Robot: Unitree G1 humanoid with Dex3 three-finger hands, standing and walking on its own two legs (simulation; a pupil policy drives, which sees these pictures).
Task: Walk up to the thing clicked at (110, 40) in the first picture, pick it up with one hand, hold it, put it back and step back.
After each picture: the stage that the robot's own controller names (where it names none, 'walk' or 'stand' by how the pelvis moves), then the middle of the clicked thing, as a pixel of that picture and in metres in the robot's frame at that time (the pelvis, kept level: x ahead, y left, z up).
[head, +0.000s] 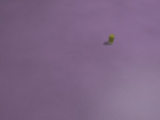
stand; (111, 39) +1.52 -0.36 -0.72
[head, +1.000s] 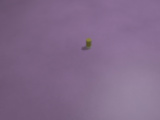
walk; (88, 43) +1.42 +0.02 -0.70
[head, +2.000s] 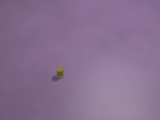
walk; (60, 72) +0.91 +0.26 -0.71
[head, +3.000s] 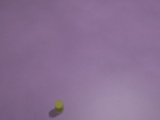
walk; (59, 107) +0.54 +0.18 -0.69
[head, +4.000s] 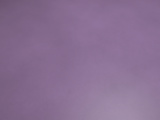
stand; out of the picture +0.33 +0.19 -0.70
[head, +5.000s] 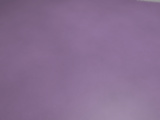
stand; out of the picture +0.30 +0.18 -0.72
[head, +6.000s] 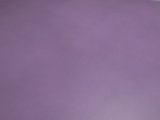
stand; out of the picture +0.31 +0.18 -0.73
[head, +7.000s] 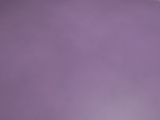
stand; out of the picture +0.31 +0.19 -0.73
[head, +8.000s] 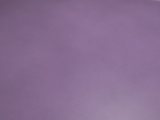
stand; out of the picture +0.30 +0.19 -0.73
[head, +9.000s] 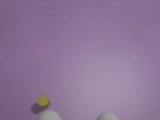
go down; (44, 102) +0.35 +0.19 -0.53
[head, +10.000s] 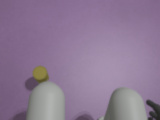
go down; (41, 75) +0.40 +0.21 -0.32
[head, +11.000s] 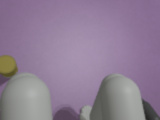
close in; (7, 67) +0.38 +0.24 -0.24
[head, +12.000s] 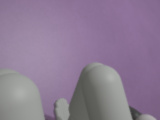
close; out of the picture +0.38 +0.26 -0.21
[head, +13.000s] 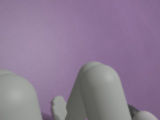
close; out of the picture +0.37 +0.27 -0.22
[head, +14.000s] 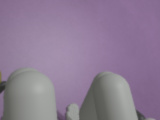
lift; out of the picture +0.30 +0.25 -0.18
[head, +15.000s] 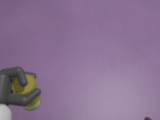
lift; (28, 93) +0.31 +0.18 +0.00
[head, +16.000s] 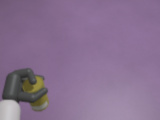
hold; (36, 94) +0.32 +0.17 -0.01
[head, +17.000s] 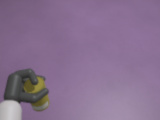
hold; (37, 94) +0.32 +0.17 -0.01
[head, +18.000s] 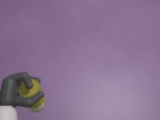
crouch; (33, 96) +0.32 +0.18 -0.06
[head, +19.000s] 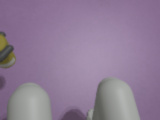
lower; (1, 52) +0.44 +0.24 -0.11
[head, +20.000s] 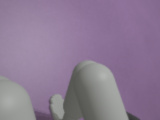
lower; out of the picture +0.40 +0.27 -0.22
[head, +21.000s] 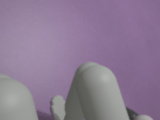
lower; out of the picture +0.39 +0.28 -0.22
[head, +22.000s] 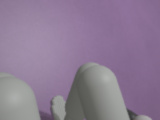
lower; out of the picture +0.39 +0.27 -0.22
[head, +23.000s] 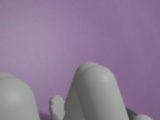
lower; out of the picture +0.38 +0.28 -0.22
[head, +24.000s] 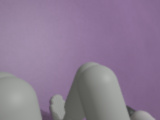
open; out of the picture +0.37 +0.25 -0.22
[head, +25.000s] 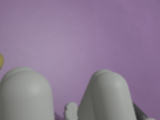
stand; out of the picture +0.37 +0.24 -0.23
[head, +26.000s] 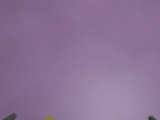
stand; out of the picture +0.34 +0.18 -0.60
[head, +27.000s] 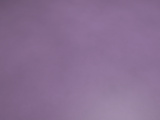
stand; out of the picture +0.33 +0.18 -0.66
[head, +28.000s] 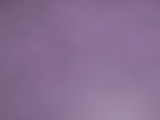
stand; out of the picture +0.33 +0.18 -0.67
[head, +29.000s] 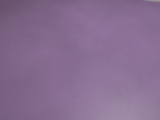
stand; out of the picture +0.35 +0.17 -0.72
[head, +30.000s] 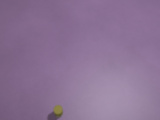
walk; (58, 111) +0.40 +0.13 -0.70
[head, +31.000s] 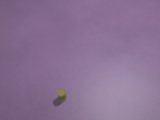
walk; (62, 95) +0.59 +0.20 -0.70
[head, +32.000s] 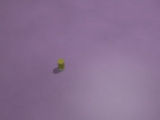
walk; (61, 64) +0.94 +0.21 -0.70
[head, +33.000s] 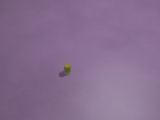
stand; (67, 68) +0.98 +0.15 -0.72
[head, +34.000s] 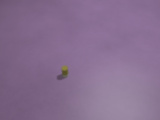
stand; (65, 71) +0.99 +0.18 -0.73
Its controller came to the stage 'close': yes
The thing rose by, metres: 0.70
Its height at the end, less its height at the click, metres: +0.00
